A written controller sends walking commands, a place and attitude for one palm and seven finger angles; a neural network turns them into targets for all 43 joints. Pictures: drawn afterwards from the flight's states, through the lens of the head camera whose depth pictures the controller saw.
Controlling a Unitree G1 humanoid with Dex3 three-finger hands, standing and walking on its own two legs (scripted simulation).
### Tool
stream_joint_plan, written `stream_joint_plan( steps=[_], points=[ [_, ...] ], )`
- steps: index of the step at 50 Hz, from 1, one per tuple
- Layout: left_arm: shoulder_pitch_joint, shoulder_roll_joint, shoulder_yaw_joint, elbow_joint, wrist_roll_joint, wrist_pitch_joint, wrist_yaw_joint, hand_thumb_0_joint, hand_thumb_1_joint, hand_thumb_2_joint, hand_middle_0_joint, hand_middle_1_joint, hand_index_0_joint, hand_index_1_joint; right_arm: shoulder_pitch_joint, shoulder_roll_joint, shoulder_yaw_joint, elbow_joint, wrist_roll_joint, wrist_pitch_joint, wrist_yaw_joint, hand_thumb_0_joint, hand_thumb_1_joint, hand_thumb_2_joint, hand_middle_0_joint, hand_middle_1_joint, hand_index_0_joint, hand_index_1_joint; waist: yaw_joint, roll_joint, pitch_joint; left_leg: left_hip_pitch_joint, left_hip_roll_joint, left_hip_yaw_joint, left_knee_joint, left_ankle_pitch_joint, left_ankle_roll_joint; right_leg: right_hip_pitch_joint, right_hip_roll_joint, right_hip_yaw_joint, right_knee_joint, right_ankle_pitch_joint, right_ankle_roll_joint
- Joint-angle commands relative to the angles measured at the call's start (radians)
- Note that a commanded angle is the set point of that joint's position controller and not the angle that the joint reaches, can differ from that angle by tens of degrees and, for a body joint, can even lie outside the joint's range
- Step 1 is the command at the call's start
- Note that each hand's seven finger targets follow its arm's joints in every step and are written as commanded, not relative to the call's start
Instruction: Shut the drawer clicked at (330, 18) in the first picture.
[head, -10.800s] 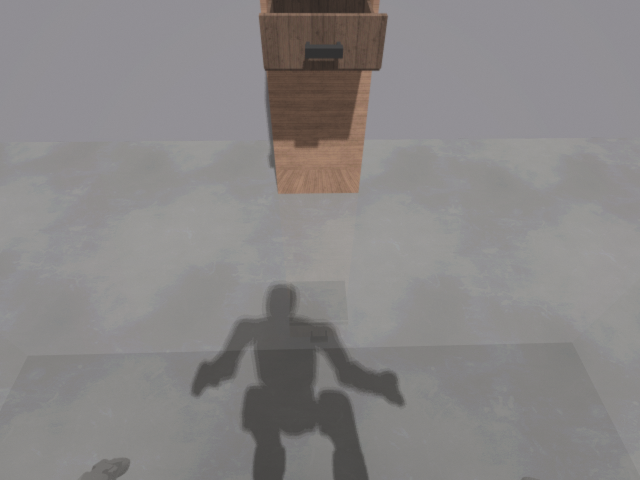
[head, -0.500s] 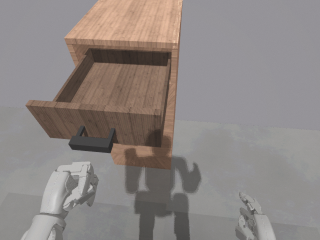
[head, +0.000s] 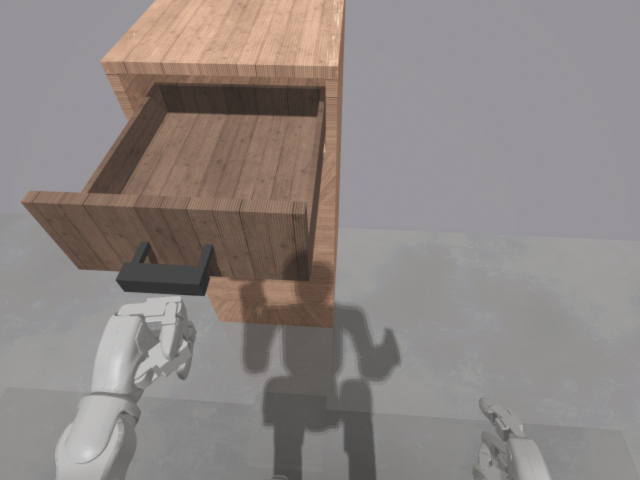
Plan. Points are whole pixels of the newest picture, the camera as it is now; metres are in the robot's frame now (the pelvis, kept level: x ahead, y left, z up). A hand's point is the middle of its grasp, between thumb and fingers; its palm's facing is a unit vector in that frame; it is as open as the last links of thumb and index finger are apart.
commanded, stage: bring the fist close to the handle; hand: left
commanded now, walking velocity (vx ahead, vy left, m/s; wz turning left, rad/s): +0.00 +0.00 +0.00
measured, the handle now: (170, 264) +0.36 +0.21 +0.08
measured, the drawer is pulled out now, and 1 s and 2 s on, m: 0.30 0.27 0.15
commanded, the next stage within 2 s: push the drawer shut in 0.14 s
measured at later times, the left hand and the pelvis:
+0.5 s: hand (187, 329) +0.27 +0.17 +0.07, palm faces -0.03 -1.00 -0.05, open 3.3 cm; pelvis +0.00 -0.01 +0.00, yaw +1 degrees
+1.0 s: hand (189, 306) +0.31 +0.17 +0.07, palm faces -0.04 -1.00 -0.04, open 2.9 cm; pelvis -0.02 -0.01 +0.00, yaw +1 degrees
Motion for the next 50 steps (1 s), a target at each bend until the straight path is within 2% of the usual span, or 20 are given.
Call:
stream_joint_plan(
  steps=[1,5,10,12,15,16,20,21,25,29,32,37,40,41,43,44,45,46,48,50],
  points=[
    [-0.104,0.109,0.063,-0.179,-0.025,-0.054,-0.006,0.000,0.900,0.900,-1.400,-1.600,-1.400,-1.600,-0.082,-0.122,-0.047,-0.165,0.010,-0.052,-0.009,0.000,-0.900,-0.900,0.200,0.300,0.200,0.300,0.003,-0.034,-0.161,0.122,0.030,-0.051,-0.137,0.163,-0.018,0.057,-0.022,0.037,-0.148,0.186,0.025],
    [-0.119,0.154,0.102,-0.199,-0.036,-0.066,-0.020,0.000,0.900,0.900,-1.400,-1.600,-1.400,-1.600,-0.072,-0.124,-0.047,-0.162,0.009,-0.054,-0.012,0.000,-0.900,-0.900,0.200,0.300,0.200,0.300,0.001,-0.035,-0.196,0.125,0.027,-0.047,-0.122,0.214,-0.015,0.096,-0.025,0.049,-0.145,0.257,0.028],
    [-0.123,0.166,0.128,-0.170,-0.050,-0.087,-0.035,0.000,0.900,0.900,-1.400,-1.600,-1.400,-1.600,-0.077,-0.121,-0.047,-0.152,0.009,-0.053,-0.013,0.000,-0.900,-0.900,0.200,0.300,0.200,0.300,-0.004,-0.049,-0.164,0.094,0.022,-0.038,-0.110,0.191,-0.011,0.097,-0.029,0.072,-0.161,0.250,0.036],
    [-0.097,0.142,0.113,-0.174,-0.056,-0.088,-0.049,0.000,0.900,0.900,-1.400,-1.600,-1.400,-1.600,-0.079,-0.116,-0.045,-0.158,0.011,-0.054,-0.010,0.000,-0.900,-0.900,0.200,0.300,0.200,0.300,0.000,-0.019,-0.177,0.104,0.020,-0.033,-0.111,0.201,-0.012,0.106,-0.033,0.076,-0.161,0.269,0.036],
    [-0.179,0.166,0.118,-0.162,-0.057,-0.089,-0.062,0.000,0.900,0.900,-1.400,-1.600,-1.400,-1.600,-0.074,-0.123,-0.045,-0.143,0.011,-0.054,-0.014,0.000,-0.900,-0.900,0.200,0.300,0.200,0.300,-0.020,-0.019,-0.170,0.101,0.021,-0.039,-0.100,0.215,-0.010,0.097,-0.033,0.079,-0.159,0.291,0.038],
    [-0.179,0.166,0.123,-0.149,-0.060,-0.087,-0.068,0.000,0.900,0.900,-1.400,-1.600,-1.400,-1.600,-0.075,-0.123,-0.046,-0.141,0.011,-0.054,-0.014,0.000,-0.900,-0.900,0.200,0.300,0.200,0.300,-0.014,-0.015,-0.178,0.103,0.021,-0.037,-0.100,0.209,-0.011,0.096,-0.034,0.081,-0.159,0.286,0.038],
    [-0.274,0.176,0.126,-0.096,-0.066,-0.082,-0.080,0.000,0.900,0.900,-1.400,-1.600,-1.400,-1.600,-0.075,-0.131,-0.045,-0.127,0.015,-0.053,-0.022,0.000,-0.900,-0.900,0.200,0.300,0.200,0.300,-0.031,-0.053,-0.164,0.086,0.022,-0.042,-0.095,0.185,-0.009,0.083,-0.035,0.090,-0.172,0.250,0.043],
    [-0.296,0.165,0.116,-0.090,-0.064,-0.080,-0.082,0.000,0.900,0.900,-1.400,-1.600,-1.400,-1.600,-0.077,-0.128,-0.045,-0.127,0.016,-0.053,-0.022,0.000,-0.900,-0.900,0.200,0.300,0.200,0.300,-0.027,-0.022,-0.180,0.101,0.020,-0.039,-0.096,0.192,-0.009,0.083,-0.036,0.090,-0.168,0.258,0.042],
    [-0.320,0.203,0.155,-0.038,-0.065,-0.069,-0.076,0.000,0.900,0.900,-1.400,-1.600,-1.400,-1.600,-0.071,-0.133,-0.046,-0.123,0.014,-0.048,-0.022,0.000,-0.900,-0.900,0.200,0.300,0.200,0.300,-0.011,-0.056,-0.220,0.097,0.020,-0.042,-0.102,0.218,-0.008,0.124,-0.037,0.091,-0.160,0.298,0.043],
    [-0.398,0.181,0.139,-0.026,-0.062,-0.065,-0.074,0.000,0.900,0.900,-1.400,-1.600,-1.400,-1.600,-0.075,-0.127,-0.046,-0.121,0.016,-0.041,-0.019,0.000,-0.900,-0.900,0.200,0.300,0.200,0.300,-0.018,-0.018,-0.231,0.121,0.020,-0.036,-0.110,0.230,-0.011,0.114,-0.037,0.082,-0.153,0.319,0.042],
    [-0.489,0.195,0.142,0.015,-0.059,-0.069,-0.067,0.000,0.900,0.900,-1.400,-1.600,-1.400,-1.600,-0.072,-0.132,-0.046,-0.105,0.018,-0.032,-0.023,0.000,-0.900,-0.900,0.200,0.300,0.200,0.300,-0.040,-0.060,-0.197,0.097,0.021,-0.039,-0.107,0.183,-0.009,0.082,-0.037,0.090,-0.168,0.255,0.046],
    [-0.614,0.147,0.073,0.010,-0.048,-0.087,-0.061,0.000,0.900,0.900,-1.400,-1.600,-1.400,-1.600,-0.069,-0.130,-0.045,-0.091,0.019,-0.041,-0.026,0.000,-0.900,-0.900,0.200,0.300,0.200,0.300,-0.051,0.010,-0.230,0.159,0.025,-0.056,-0.123,0.163,-0.011,0.041,-0.030,0.069,-0.161,0.202,0.033],
    [-0.694,0.172,0.073,0.070,-0.039,-0.085,-0.053,0.000,0.900,0.900,-1.400,-1.600,-1.400,-1.600,-0.061,-0.140,-0.043,-0.073,0.018,-0.037,-0.033,0.000,-0.900,-0.900,0.200,0.300,0.200,0.300,-0.069,-0.050,-0.208,0.134,0.029,-0.066,-0.124,0.117,-0.007,0.016,-0.027,0.070,-0.169,0.148,0.037],
    [-0.716,0.183,0.085,0.087,-0.039,-0.086,-0.052,0.000,0.900,0.900,-1.400,-1.600,-1.400,-1.600,-0.059,-0.141,-0.045,-0.070,0.020,-0.035,-0.034,0.000,-0.900,-0.900,0.200,0.300,0.200,0.300,-0.067,-0.070,-0.217,0.131,0.027,-0.064,-0.124,0.103,-0.006,0.019,-0.028,0.077,-0.174,0.132,0.038],
    [-0.757,0.200,0.097,0.124,-0.041,-0.087,-0.053,0.000,0.900,0.900,-1.400,-1.600,-1.400,-1.600,-0.063,-0.142,-0.043,-0.066,0.021,-0.032,-0.038,0.000,-0.900,-0.900,0.200,0.300,0.200,0.300,-0.064,-0.055,-0.214,0.122,0.026,-0.063,-0.132,0.073,-0.009,0.020,-0.031,0.081,-0.180,0.095,0.036],
    [-0.792,0.176,0.066,0.127,-0.039,-0.088,-0.059,0.000,0.900,0.900,-1.400,-1.600,-1.400,-1.600,-0.067,-0.140,-0.038,-0.067,0.023,-0.032,-0.037,0.000,-0.900,-0.900,0.200,0.300,0.200,0.300,-0.067,-0.022,-0.217,0.128,0.024,-0.064,-0.137,0.063,-0.010,0.015,-0.031,0.079,-0.178,0.084,0.033],
    [-0.811,0.208,0.091,0.145,-0.035,-0.089,-0.052,0.000,0.900,0.900,-1.400,-1.600,-1.400,-1.600,-0.061,-0.145,-0.039,-0.060,0.023,-0.028,-0.038,0.000,-0.900,-0.900,0.200,0.300,0.200,0.300,-0.070,-0.045,-0.216,0.124,0.027,-0.070,-0.137,0.057,-0.007,0.014,-0.028,0.077,-0.179,0.074,0.032],
    [-0.825,0.195,0.081,0.164,-0.035,-0.088,-0.052,0.000,0.900,0.900,-1.400,-1.600,-1.400,-1.600,-0.067,-0.141,-0.037,-0.063,0.024,-0.026,-0.038,0.000,-0.900,-0.900,0.200,0.300,0.200,0.300,-0.063,-0.007,-0.218,0.128,0.025,-0.066,-0.141,0.047,-0.010,0.011,-0.029,0.079,-0.179,0.064,0.030],
    [-0.870,0.183,0.069,0.198,-0.038,-0.084,-0.049,0.000,0.900,0.900,-1.400,-1.600,-1.400,-1.600,-0.064,-0.138,-0.034,-0.059,0.026,-0.024,-0.039,0.000,-0.900,-0.900,0.200,0.300,0.200,0.300,-0.066,0.001,-0.212,0.134,0.023,-0.068,-0.146,0.028,-0.012,-0.001,-0.028,0.079,-0.185,0.051,0.029],
    [-0.905,0.207,0.082,0.245,-0.032,-0.083,-0.041,0.000,0.900,0.900,-1.400,-1.600,-1.400,-1.600,-0.056,-0.145,-0.032,-0.051,0.025,-0.017,-0.038,0.000,-0.900,-0.900,0.200,0.300,0.200,0.300,-0.071,-0.019,-0.201,0.116,0.026,-0.074,-0.150,0.001,-0.011,-0.008,-0.026,0.076,-0.186,0.026,0.029]
  ],
)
